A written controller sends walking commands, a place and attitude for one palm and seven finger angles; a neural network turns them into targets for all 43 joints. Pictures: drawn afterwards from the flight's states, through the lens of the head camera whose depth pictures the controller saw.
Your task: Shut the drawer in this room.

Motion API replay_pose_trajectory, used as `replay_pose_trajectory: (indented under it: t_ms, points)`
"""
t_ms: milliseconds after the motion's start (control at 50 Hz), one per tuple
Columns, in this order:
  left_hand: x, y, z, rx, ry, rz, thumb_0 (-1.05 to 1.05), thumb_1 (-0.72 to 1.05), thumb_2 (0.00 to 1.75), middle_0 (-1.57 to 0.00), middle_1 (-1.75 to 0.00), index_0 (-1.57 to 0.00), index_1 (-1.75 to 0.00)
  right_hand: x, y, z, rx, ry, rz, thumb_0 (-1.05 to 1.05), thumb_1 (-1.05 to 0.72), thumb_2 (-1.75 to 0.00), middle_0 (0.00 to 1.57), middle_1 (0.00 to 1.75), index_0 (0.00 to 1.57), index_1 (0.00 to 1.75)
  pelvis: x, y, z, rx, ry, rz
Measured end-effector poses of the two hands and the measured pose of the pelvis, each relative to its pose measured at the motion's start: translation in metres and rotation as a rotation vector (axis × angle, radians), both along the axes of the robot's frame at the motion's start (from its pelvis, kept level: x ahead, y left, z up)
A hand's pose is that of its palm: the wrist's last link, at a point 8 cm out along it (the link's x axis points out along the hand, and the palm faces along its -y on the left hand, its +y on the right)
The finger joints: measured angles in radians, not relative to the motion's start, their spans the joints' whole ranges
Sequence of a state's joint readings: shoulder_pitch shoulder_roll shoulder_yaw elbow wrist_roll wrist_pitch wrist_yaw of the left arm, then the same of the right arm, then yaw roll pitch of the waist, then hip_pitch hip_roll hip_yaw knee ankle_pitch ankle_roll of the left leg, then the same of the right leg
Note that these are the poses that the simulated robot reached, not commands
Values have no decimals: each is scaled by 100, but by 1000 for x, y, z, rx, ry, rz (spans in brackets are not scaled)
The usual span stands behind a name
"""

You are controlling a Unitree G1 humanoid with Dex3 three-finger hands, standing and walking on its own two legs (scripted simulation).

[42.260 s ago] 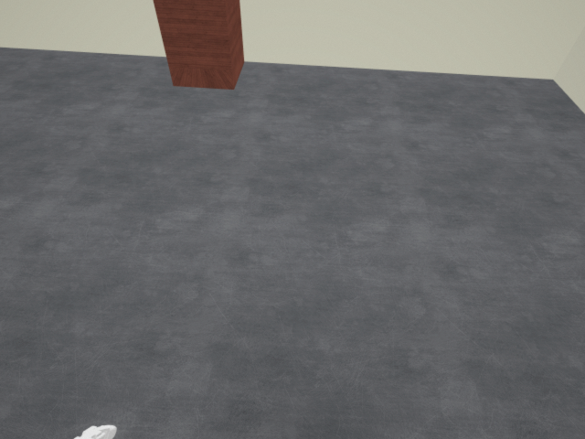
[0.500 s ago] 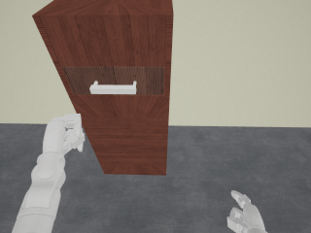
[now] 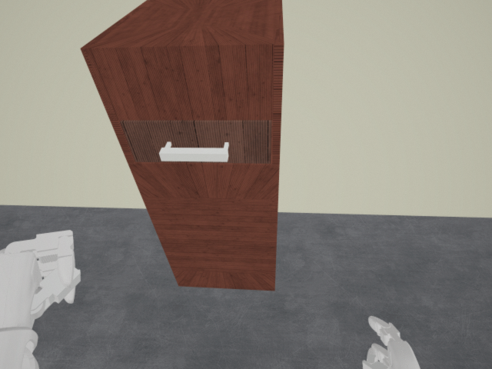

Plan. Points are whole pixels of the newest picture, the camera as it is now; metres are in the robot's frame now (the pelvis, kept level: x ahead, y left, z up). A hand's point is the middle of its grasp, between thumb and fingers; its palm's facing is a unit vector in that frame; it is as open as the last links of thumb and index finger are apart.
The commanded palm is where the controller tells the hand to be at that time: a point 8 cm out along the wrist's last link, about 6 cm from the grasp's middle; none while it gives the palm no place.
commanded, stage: draw the hand back to the body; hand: left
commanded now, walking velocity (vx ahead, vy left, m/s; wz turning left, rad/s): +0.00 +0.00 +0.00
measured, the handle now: (195, 149) +0.62 +0.21 +0.02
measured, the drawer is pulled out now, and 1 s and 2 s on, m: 0.00 0.00 0.00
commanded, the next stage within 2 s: step back with the hand held close in 0.16 s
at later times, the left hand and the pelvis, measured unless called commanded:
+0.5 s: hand (70, 271) +0.18 +0.24 +0.16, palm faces +0.34 -0.82 -0.46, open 3.3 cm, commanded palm +0.12 +0.29 +0.17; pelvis +0.00 +0.01 +0.00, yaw +0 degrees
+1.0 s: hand (19, 324) +0.12 +0.27 +0.15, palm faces +0.34 -0.80 -0.48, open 3.3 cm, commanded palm +0.06 +0.31 +0.17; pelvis -0.07 +0.03 -0.01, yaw +1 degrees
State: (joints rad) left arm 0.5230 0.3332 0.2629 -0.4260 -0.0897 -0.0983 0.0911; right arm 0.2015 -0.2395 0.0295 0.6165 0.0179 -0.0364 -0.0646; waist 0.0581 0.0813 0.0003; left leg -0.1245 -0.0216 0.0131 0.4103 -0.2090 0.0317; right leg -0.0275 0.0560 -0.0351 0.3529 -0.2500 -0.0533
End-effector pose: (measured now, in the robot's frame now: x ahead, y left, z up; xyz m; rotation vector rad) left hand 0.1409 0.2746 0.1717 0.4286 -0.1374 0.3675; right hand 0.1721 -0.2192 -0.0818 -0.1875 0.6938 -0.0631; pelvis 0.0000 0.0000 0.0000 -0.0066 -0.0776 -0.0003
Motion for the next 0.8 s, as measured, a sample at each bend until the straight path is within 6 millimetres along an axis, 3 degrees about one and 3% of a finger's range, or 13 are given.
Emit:
replay_pose_trajectory:
  t_ms: [120,280,380,580,800]
  points:
    - [-15,3,3,14,-13,35,2,89,90,-140,-160,-141,-160,7,1,3,-12,-30,12,1,-90,-90,20,30,20,30,-1,0,-1,-1,-5,10]
    - [-5,2,-3,-18,-22,34,2,89,90,-140,-160,-141,-160,12,6,7,-14,-48,23,1,-90,-90,20,30,20,30,0,-1,-1,0,-5,7]
    - [0,5,9,49,-50,3,2,89,90,-140,-160,-141,-160,10,4,8,-8,-28,12,1,-90,-90,20,30,21,30,0,1,-1,-8,22,9]
    - [2,11,0,93,59,-57,2,89,90,-140,-160,-141,-160,-18,-11,-3,-37,95,-91,1,-90,-90,20,30,20,30,-10,12,-1,-4,87,-1]
    - [-26,24,3,118,18,-67,2,89,90,-140,-160,-141,-160,-51,-2,-1,-54,97,-116,1,-91,-90,20,30,20,30,-39,22,-5,-13,95,-2]
